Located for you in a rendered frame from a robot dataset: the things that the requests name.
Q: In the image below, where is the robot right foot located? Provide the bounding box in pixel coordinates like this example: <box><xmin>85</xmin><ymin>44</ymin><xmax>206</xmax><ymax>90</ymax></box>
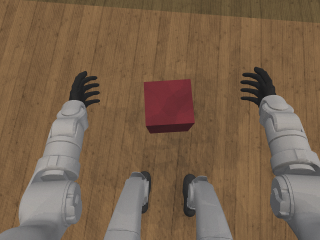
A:
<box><xmin>182</xmin><ymin>174</ymin><xmax>196</xmax><ymax>217</ymax></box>

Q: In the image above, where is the right robot hand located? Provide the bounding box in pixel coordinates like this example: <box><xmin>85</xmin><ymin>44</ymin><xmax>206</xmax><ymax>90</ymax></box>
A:
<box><xmin>240</xmin><ymin>67</ymin><xmax>276</xmax><ymax>107</ymax></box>

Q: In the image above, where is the robot left upper arm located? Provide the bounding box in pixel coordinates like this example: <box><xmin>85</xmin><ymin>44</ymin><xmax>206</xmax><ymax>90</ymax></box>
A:
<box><xmin>0</xmin><ymin>180</ymin><xmax>82</xmax><ymax>240</ymax></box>

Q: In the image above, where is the right robot forearm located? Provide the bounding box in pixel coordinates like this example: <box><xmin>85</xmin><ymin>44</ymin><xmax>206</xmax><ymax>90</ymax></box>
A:
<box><xmin>259</xmin><ymin>95</ymin><xmax>320</xmax><ymax>176</ymax></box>

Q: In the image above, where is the left robot forearm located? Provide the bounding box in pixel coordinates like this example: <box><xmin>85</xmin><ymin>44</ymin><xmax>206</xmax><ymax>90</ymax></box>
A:
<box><xmin>18</xmin><ymin>100</ymin><xmax>89</xmax><ymax>223</ymax></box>

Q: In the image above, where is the right robot shin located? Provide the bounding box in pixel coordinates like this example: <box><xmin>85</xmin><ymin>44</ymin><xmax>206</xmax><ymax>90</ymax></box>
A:
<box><xmin>187</xmin><ymin>175</ymin><xmax>214</xmax><ymax>210</ymax></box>

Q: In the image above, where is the carton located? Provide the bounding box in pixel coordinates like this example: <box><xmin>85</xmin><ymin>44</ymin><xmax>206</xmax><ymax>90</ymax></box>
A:
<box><xmin>143</xmin><ymin>79</ymin><xmax>195</xmax><ymax>134</ymax></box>

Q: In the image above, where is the robot right upper arm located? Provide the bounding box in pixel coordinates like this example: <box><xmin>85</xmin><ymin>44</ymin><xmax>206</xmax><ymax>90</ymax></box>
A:
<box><xmin>270</xmin><ymin>174</ymin><xmax>320</xmax><ymax>240</ymax></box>

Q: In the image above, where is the left robot hand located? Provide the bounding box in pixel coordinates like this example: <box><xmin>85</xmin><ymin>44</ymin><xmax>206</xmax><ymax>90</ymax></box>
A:
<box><xmin>69</xmin><ymin>71</ymin><xmax>100</xmax><ymax>108</ymax></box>

